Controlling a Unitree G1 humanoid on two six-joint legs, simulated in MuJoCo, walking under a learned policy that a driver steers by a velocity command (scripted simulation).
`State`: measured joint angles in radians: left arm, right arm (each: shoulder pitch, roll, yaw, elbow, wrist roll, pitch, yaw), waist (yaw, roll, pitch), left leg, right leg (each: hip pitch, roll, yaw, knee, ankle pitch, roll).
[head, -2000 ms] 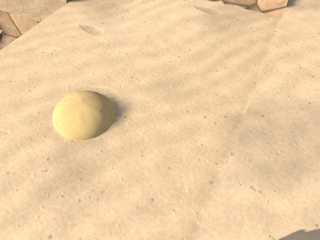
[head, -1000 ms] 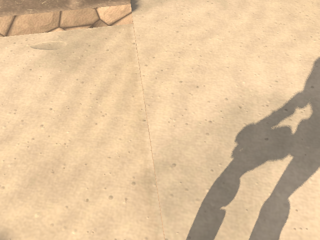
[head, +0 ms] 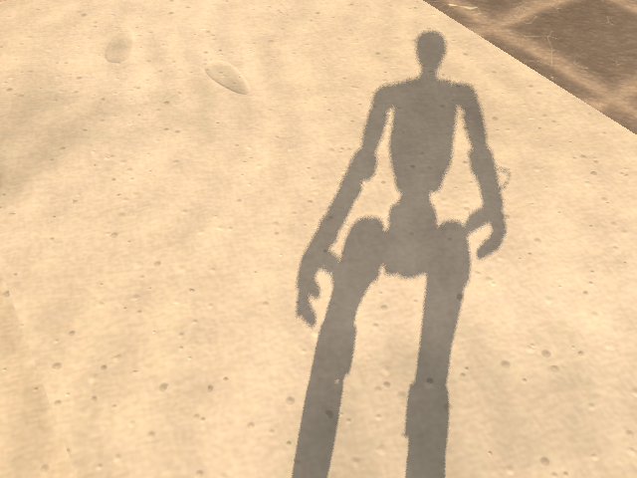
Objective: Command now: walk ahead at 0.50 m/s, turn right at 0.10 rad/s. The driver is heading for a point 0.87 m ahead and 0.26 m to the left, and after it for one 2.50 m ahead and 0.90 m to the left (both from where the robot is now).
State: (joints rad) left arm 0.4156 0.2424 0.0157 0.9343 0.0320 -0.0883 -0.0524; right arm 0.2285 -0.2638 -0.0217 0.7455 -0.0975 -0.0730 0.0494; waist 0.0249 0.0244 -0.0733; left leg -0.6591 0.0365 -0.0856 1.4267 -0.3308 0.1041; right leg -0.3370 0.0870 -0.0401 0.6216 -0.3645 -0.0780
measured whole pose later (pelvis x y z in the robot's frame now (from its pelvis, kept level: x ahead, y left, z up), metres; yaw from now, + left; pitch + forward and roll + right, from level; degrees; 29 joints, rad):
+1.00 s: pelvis +0.47 +0.01 +0.01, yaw +26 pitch +2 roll +0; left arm 0.11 0.23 0.05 0.71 0.02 0.00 0.04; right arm 0.20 -0.30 -0.08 0.63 0.01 0.06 -0.04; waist 0.01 0.02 0.04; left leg -0.55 0.03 -0.02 1.02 -0.39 -0.07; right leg -0.39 -0.03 -0.06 0.44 -0.09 -0.03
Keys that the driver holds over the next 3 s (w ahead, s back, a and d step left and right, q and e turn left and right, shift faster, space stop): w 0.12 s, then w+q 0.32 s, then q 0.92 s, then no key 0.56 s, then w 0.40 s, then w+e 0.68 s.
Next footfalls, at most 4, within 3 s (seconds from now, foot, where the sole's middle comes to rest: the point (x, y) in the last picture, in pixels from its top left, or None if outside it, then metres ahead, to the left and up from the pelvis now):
0.28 left None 0.39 0.11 -0.76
0.72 right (360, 426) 0.63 -0.04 -0.76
1.14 left None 0.41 0.15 -0.76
1.60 right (362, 455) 0.57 -0.04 -0.76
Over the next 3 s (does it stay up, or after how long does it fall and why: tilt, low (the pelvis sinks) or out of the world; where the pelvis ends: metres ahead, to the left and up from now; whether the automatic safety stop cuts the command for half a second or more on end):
stays up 0.81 0.24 0.02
